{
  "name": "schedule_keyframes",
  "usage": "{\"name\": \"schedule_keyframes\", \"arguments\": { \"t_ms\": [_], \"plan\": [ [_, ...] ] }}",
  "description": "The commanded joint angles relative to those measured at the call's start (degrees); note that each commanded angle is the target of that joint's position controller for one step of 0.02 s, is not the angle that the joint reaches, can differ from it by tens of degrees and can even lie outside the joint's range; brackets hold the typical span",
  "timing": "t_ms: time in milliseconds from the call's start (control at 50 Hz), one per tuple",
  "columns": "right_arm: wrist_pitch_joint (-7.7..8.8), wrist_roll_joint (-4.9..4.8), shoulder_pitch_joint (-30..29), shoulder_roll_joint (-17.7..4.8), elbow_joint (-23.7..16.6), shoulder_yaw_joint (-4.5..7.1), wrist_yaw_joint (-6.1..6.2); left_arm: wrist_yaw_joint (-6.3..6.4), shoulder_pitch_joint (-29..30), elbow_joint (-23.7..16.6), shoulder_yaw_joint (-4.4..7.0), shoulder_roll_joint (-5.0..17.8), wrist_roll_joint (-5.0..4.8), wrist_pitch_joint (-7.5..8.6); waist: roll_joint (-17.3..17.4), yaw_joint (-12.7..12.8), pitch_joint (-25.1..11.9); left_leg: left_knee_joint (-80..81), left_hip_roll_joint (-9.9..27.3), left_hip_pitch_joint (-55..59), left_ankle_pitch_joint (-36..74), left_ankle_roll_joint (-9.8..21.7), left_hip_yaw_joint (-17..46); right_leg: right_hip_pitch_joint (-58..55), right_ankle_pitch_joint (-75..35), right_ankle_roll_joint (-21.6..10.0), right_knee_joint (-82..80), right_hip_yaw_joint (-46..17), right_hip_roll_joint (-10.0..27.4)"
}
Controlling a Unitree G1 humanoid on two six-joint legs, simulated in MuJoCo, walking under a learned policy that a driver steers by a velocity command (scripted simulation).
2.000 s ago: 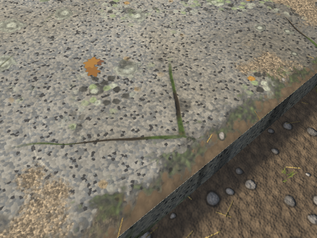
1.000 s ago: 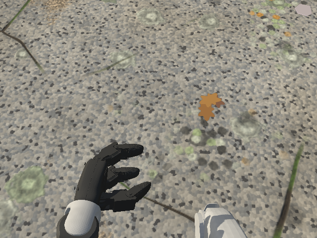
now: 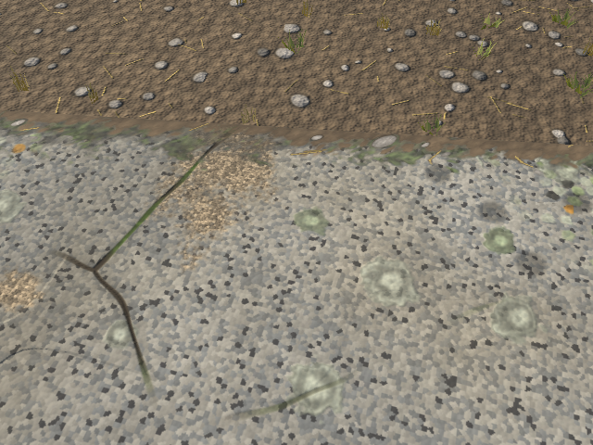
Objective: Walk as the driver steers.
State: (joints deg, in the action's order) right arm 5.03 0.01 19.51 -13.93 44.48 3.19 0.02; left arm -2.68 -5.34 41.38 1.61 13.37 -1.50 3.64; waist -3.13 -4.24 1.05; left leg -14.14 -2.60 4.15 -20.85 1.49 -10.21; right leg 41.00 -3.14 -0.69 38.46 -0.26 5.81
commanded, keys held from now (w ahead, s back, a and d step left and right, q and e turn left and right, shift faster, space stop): w+e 0.32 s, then no key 0.68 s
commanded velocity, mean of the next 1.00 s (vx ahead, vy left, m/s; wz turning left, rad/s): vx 0.27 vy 0.00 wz -0.29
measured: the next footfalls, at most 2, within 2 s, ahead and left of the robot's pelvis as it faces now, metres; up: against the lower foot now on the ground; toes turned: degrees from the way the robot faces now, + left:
right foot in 0.10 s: +0.25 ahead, -0.12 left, +0.00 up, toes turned -5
left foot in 0.54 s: +0.54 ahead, +0.02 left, +0.00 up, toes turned -18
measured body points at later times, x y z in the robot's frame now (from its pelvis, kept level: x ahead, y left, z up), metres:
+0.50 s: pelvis +0.30 -0.05 +0.00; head +0.33 -0.07 +0.45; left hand +0.45 +0.21 -0.10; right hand +0.46 -0.33 -0.07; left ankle +0.50 +0.05 -0.70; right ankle +0.21 -0.12 -0.73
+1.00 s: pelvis +0.40 -0.08 +0.00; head +0.41 -0.08 +0.45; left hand +0.59 +0.12 -0.12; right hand +0.45 -0.34 -0.12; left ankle +0.50 +0.03 -0.73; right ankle +0.35 -0.19 -0.73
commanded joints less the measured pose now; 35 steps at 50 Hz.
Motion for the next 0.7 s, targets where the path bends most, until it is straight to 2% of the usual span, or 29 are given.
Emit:
{"name": "schedule_keyframes", "arguments": {
  "t_ms": [20, 40, 60, 80, 100, 120, 140, 160, 180, 200, 220, 240, 260, 320, 380, 420, 460, 500, 520, 540, 560, 580, 600, 620, 640, 660, 680, 700],
  "plan": [
    [-0.98, -0.60, 0.5, -10.3, -2.0, 2.89, 0.99, -1.26, 7.2, -7.2, 1.39, 4.9, 0.00, 0.95, 8.1, 0.8, 1.5, -3.2, 17.4, 3.5, 48.6, 6.2, 2.4, -0.3, 6.1, -3.0, -3.3, 4.1, -3.5],
    [-1.42, -0.57, -0.2, -11.3, -2.2, 3.19, 1.40, -1.29, 4.5, -7.1, 2.07, 6.3, 0.15, 0.62, 9.8, 2.8, -0.8, -7.7, 17.6, 4.5, 58.5, 5.1, 1.7, -4.4, 9.4, -4.4, -2.9, 5.6, -5.5],
    [-1.84, -0.49, -1.1, -12.1, -2.6, 3.40, 1.75, -1.18, -1.6, -6.0, 3.23, 8.6, 0.24, 0.25, 10.9, 6.3, -4.4, -15.5, 16.9, 3.9, 64.4, 4.0, 0.8, -12.1, 11.2, -5.9, -3.2, 6.4, -7.8],
    [-2.07, -0.79, -2.5, -12.4, -3.0, 3.39, 1.97, -0.48, -10.8, -4.1, 4.92, 11.7, 0.32, -0.03, 9.5, 11.7, -8.8, -28.0, 14.7, -1.7, 62.4, 1.9, -0.8, -25.6, 8.0, -8.0, -6.7, 5.8, -9.7],
    [-1.45, 0.31, -0.7, -9.7, -4.3, 2.28, 2.08, 0.90, -18.4, -2.9, 6.34, 16.4, 0.58, -0.73, 1.6, 13.7, -14.9, -45.8, 11.7, -16.6, 40.5, -0.4, -0.7, -43.9, 4.1, -11.0, -5.5, -7.2, -1.6],
    [0.15, 1.17, 5.3, -2.5, -7.3, -0.15, 1.06, 0.77, -16.0, -4.5, 6.83, 20.4, 0.43, -0.12, -13.8, 6.9, -23.2, -69.9, -2.2, -41.9, -10.3, -5.0, 7.1, -64.2, 11.6, -25.0, -13.1, -43.1, 13.3],
    [2.38, -0.48, 0.2, -8.2, -7.9, 0.64, -0.08, 0.62, -18.1, -5.2, 5.85, 15.8, 0.73, -0.24, -6.0, 11.8, -28.8, -73.6, 0.1, -47.7, -8.8, -3.5, 18.8, -67.1, 19.8, -23.7, -19.4, -48.1, 12.8],
    [3.09, -2.33, -4.4, -9.0, -9.3, 0.70, -0.41, 0.82, -16.2, -4.9, 5.17, 12.5, 0.89, -0.15, -3.3, 11.7, -20.2, -71.9, 2.9, -51.1, -5.1, -2.5, 17.9, -61.1, 19.8, -20.4, -19.3, -38.9, 10.9],
    [3.53, -1.44, -6.7, -8.5, -10.3, 0.38, 0.07, 0.75, -12.3, -5.5, 4.72, 11.4, 0.54, 0.17, 3.4, 8.8, -12.0, -66.3, 5.4, -50.7, -1.3, -2.1, 16.8, -50.0, 13.4, -18.6, -20.1, -32.3, 8.3],
    [3.30, 0.24, -7.8, -9.2, -10.5, 0.79, 0.67, 0.84, -8.9, -6.1, 4.19, 9.6, 0.50, 0.43, 4.6, 6.5, -8.8, -61.4, 7.3, -47.4, 0.7, -2.2, 16.3, -41.9, 6.8, -17.5, -20.4, -27.2, 6.3],
    [2.58, 0.78, -6.6, -9.5, -10.5, 1.12, 0.71, 1.02, -7.0, -6.9, 3.86, 9.1, 1.28, 0.59, 3.5, 4.3, -6.6, -59.6, 8.2, -43.4, 1.3, -2.5, 16.3, -35.2, 2.1, -17.5, -21.8, -24.4, 4.9],
    [1.85, 1.04, -5.7, -9.2, -10.5, 1.16, 0.84, 1.12, -6.3, -7.0, 3.88, 8.9, 1.41, 0.73, 2.5, 3.2, -5.7, -57.5, 8.6, -42.0, 1.6, -3.0, 16.1, -31.8, 0.2, -17.8, -22.9, -23.3, 3.9],
    [1.23, 1.02, -5.5, -8.5, -10.5, 1.05, 1.07, 1.44, -6.0, -6.7, 3.96, 9.0, 1.15, 0.91, 2.1, 2.6, -4.7, -54.4, 9.0, -41.4, 1.8, -3.6, 15.7, -29.1, -2.0, -17.9, -23.7, -21.6, 3.2],
    [0.32, 1.53, -9.0, -6.3, -11.4, 0.06, 1.53, 2.61, -7.3, -5.3, 4.52, 11.2, 0.79, 0.89, 1.7, 3.1, -3.4, -43.1, 8.1, -40.4, 7.7, -5.8, 13.6, -23.8, -6.6, -16.6, -23.8, -16.1, 0.6],
    [0.66, 1.47, -14.4, -4.4, -11.6, -0.81, 1.15, 3.47, -8.7, -3.9, 4.57, 11.4, 0.36, -0.27, -0.7, 5.8, -3.9, -28.0, 4.7, -34.7, 20.5, -6.2, 11.5, -22.4, -14.2, -12.3, -20.0, -9.8, -3.5],
    [1.12, 0.64, -17.2, -4.7, -11.7, -0.76, 0.52, 3.74, -11.8, -2.6, 4.34, 11.0, 0.21, -0.93, -1.8, 8.1, -5.7, -22.1, 2.7, -32.3, 26.8, -5.7, 11.2, -25.3, -12.6, -10.9, -17.8, -11.0, -2.7],
    [1.43, 0.56, -18.6, -5.6, -11.9, -0.35, -0.15, 3.88, -13.1, -1.8, 4.03, 10.3, 0.26, -1.46, -2.4, 8.8, -6.0, -18.1, 2.2, -32.5, 26.5, -4.2, 12.0, -29.3, -10.7, -10.2, -14.6, -13.7, -1.0],
    [1.91, 1.17, -17.1, -6.9, -11.6, 0.50, -0.63, 4.00, -12.6, -1.7, 3.71, 9.6, 0.81, -1.76, -3.2, 7.5, -6.7, -14.4, 1.8, -30.8, 24.4, -1.8, 12.6, -33.2, -11.7, -9.1, -9.8, -16.7, 0.4],
    [2.31, 1.54, -14.5, -6.9, -10.8, 0.80, -0.76, 4.07, -11.1, -1.9, 3.54, 9.2, 0.93, -1.81, -3.3, 5.5, -7.2, -10.7, 1.7, -26.9, 27.6, -0.3, 12.0, -33.4, -12.9, -7.9, -6.7, -16.6, -0.5],
    [2.83, 2.35, -11.6, -8.0, -10.3, 1.15, -0.54, 4.03, -10.2, -2.6, 3.21, 8.1, 1.30, -1.54, -2.5, 3.9, -9.0, -9.1, 4.0, -19.6, 38.1, 1.5, 12.9, -31.5, -13.0, -5.9, -1.6, -15.6, -3.4],
    [3.08, 3.73, -7.7, -11.5, -10.5, 1.66, -0.17, 3.77, -13.1, -3.7, 2.30, 5.7, 2.26, -0.81, 5.2, 4.4, -15.4, -15.2, 14.3, -3.9, 62.5, 7.2, 21.6, -22.3, 1.1, -2.8, 9.7, -13.6, -7.4],
    [1.94, 3.44, -3.5, -9.7, -8.9, 1.44, -0.13, 3.44, -20.3, -1.7, 1.54, 5.3, 1.60, -0.43, 18.0, 3.9, -23.7, -16.1, 26.4, 9.4, 72.7, 18.5, 35.6, -11.5, 36.5, 1.7, 25.6, -10.3, -12.3],
    [0.92, 1.21, -1.6, -6.7, -8.1, 0.80, -0.26, 2.96, -20.0, -1.1, 2.13, 9.5, 1.19, -0.87, 15.0, 2.8, -25.8, -14.5, 27.1, 9.3, 60.0, 19.2, 40.5, -8.2, 44.0, 2.9, 30.4, -11.1, -9.8],
    [0.00, 0.48, -3.8, -6.1, -8.5, 0.64, -0.10, 3.04, -15.0, -1.9, 2.71, 10.9, 0.64, -2.02, 10.6, 2.0, -20.5, -12.7, 24.2, 4.7, 46.6, 16.7, 38.4, -5.6, 41.0, 4.2, 33.8, -10.3, -8.0],
    [-0.86, 0.69, -6.9, -5.1, -8.9, 0.10, 0.09, 3.37, -11.2, -2.5, 2.61, 10.1, 0.59, -3.34, 7.5, 2.4, -15.5, -10.3, 21.5, -2.1, 36.9, 14.5, 35.0, -5.0, 38.4, 4.8, 33.0, -8.4, -6.5],
    [-1.55, 0.82, -11.0, -4.3, -9.2, -0.45, 0.12, 3.64, -9.7, -3.0, 2.47, 8.9, 0.94, -4.54, 6.9, 4.1, -11.0, -7.8, 19.6, -10.3, 29.4, 12.7, 32.1, -7.2, 36.8, 5.0, 27.8, -7.9, -4.6],
    [-2.26, 1.11, -14.2, -4.6, -9.4, -0.47, 0.08, 3.80, -10.1, -3.0, 2.05, 7.0, 1.01, -5.44, 8.9, 6.2, -7.9, -5.6, 16.3, -17.9, 24.2, 10.3, 28.0, -12.3, 36.0, 4.9, 19.4, -6.0, -3.5],
    [-2.85, 1.40, -15.8, -5.4, -9.4, -0.08, 0.01, 4.00, -11.2, -2.3, 1.48, 5.0, 1.23, -5.81, 11.1, 6.7, -6.4, -4.1, 13.2, -23.8, 23.8, 9.3, 23.6, -18.1, 34.5, 5.0, 13.5, -2.9, -4.7]
  ]
}}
